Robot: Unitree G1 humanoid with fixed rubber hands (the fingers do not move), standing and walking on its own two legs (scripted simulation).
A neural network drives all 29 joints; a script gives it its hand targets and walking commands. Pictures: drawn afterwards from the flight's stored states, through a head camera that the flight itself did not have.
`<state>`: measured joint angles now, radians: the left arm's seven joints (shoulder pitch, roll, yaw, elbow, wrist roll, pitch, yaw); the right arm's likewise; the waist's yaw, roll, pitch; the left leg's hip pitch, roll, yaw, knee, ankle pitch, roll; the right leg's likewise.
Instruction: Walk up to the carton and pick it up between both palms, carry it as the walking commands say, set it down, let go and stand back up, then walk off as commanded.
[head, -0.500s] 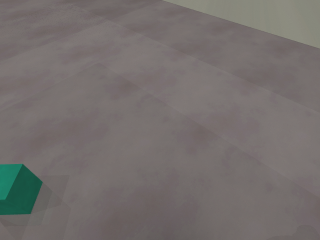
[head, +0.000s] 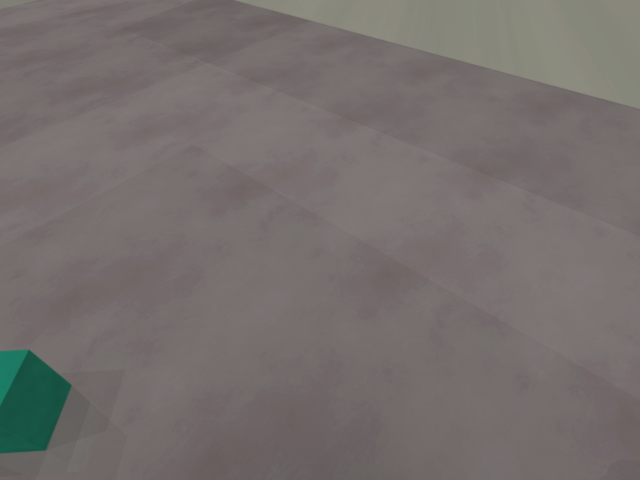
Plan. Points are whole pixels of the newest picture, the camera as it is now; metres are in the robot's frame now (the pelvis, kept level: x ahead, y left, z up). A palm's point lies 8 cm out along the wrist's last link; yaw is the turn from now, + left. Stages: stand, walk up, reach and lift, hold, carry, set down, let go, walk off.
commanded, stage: stand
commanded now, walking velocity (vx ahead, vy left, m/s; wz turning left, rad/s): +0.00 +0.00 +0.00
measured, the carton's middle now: (1, 403) +0.48 +0.98 -0.66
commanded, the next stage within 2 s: none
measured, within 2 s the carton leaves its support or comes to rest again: neither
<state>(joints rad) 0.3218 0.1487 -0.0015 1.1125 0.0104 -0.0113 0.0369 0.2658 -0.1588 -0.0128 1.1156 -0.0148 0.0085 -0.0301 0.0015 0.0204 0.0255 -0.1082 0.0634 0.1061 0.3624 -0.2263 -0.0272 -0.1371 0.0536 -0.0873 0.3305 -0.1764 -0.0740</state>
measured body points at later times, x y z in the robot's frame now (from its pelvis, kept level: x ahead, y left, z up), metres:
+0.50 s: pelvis +0.02 -0.01 +0.00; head +0.02 -0.02 +0.45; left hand -0.02 +0.20 -0.16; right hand -0.03 -0.22 -0.17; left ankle -0.02 +0.13 -0.75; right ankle +0.01 -0.07 -0.75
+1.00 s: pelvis +0.02 +0.00 +0.00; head +0.03 -0.01 +0.45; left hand -0.02 +0.21 -0.16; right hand -0.04 -0.20 -0.17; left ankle -0.02 +0.13 -0.75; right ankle +0.01 -0.07 -0.75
